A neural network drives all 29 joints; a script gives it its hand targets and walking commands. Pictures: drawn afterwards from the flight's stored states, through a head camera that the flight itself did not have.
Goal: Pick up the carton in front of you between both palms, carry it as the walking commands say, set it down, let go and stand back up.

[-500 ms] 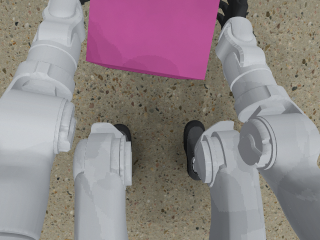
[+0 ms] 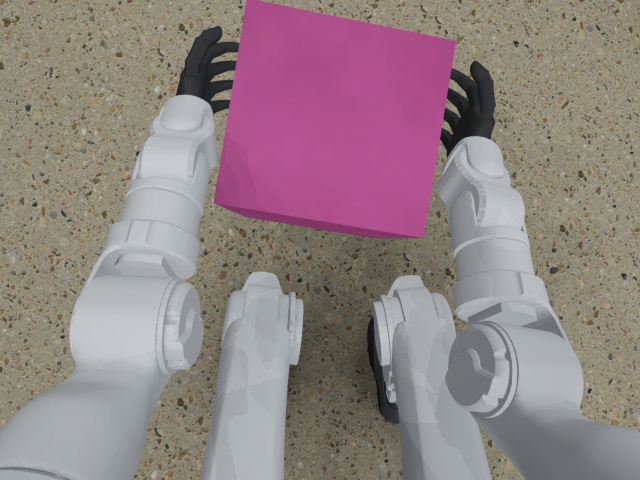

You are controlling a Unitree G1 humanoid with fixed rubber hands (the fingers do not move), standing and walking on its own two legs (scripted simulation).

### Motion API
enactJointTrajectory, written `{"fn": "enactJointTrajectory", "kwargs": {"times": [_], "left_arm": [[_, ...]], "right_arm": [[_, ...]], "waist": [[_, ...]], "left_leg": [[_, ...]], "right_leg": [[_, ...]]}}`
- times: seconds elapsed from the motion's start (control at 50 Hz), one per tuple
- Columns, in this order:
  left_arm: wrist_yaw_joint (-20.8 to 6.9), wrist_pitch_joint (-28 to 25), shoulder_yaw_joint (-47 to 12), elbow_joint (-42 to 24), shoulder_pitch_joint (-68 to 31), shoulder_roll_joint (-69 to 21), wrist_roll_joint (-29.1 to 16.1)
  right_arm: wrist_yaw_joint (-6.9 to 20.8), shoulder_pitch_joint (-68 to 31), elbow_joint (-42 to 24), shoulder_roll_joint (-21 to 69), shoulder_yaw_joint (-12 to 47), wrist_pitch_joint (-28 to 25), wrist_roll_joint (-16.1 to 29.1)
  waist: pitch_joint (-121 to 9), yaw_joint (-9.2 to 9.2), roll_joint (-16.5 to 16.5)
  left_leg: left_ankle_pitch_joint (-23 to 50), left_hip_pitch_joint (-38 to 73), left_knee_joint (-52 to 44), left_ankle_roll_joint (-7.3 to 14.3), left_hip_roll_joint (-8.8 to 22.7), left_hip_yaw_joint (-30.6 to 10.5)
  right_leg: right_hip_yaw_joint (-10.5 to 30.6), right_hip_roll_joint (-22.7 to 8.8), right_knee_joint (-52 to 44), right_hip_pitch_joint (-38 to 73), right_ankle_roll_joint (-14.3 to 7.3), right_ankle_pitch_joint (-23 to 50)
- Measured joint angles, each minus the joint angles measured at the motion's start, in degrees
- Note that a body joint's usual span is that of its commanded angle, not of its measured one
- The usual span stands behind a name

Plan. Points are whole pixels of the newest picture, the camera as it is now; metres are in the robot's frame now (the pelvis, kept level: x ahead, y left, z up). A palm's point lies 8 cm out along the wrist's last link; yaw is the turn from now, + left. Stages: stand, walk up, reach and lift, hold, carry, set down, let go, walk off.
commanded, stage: reach and lift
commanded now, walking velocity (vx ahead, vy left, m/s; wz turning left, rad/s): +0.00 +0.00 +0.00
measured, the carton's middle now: (326, 149) +0.49 +0.03 -0.16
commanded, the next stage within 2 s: none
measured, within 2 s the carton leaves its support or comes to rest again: neither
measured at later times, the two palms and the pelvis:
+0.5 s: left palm (151, 62) +0.47 +0.17 +0.07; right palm (573, 95) +0.47 -0.13 +0.08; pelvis +0.03 +0.00 +0.13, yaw +2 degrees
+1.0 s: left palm out of the picture +0.43 +0.16 +0.23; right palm out of the picture +0.43 -0.14 +0.24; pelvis +0.08 +0.00 +0.27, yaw +3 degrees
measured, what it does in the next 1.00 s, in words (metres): rises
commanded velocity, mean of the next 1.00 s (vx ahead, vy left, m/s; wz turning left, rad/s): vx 0.00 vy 0.00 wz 0.00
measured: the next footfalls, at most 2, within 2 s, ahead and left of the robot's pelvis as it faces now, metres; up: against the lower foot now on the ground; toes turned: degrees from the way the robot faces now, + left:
none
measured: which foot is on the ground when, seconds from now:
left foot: down 0.00-1.00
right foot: down 0.00-1.00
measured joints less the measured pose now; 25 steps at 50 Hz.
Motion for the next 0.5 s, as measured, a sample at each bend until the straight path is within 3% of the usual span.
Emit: {"fn": "enactJointTrajectory", "kwargs": {"times": [0.1,0.2,0.5], "left_arm": [[-1.14,1.07,5.75,0.18,1.66,-2.78,5.59],[-1.76,1.22,8.72,-2.05,4.66,-5.09,8.31],[-0.90,2.52,6.81,-11.66,18.57,-9.11,5.74]], "right_arm": [[1.63,0.83,0.17,1.41,-3.04,1.78,-5.25],[2.70,2.78,-1.24,2.11,-3.41,2.59,-7.29],[2.84,14.34,-6.47,3.39,2.57,3.33,-4.41]], "waist": [[-4.13,-0.21,0.93],[-6.98,-0.11,1.20],[-10.98,0.10,1.16]], "left_leg": [[1.20,3.73,-6.13,-0.09,-0.40,-0.40],[1.90,7.25,-11.39,-0.06,-0.29,-0.45],[1.57,22.50,-23.78,-0.03,-0.20,-1.13]], "right_leg": [[0.44,0.39,-5.87,3.66,-0.39,1.02],[1.12,0.71,-10.91,6.87,-0.54,1.91],[2.04,0.43,-22.97,21.75,-1.79,1.79]]}}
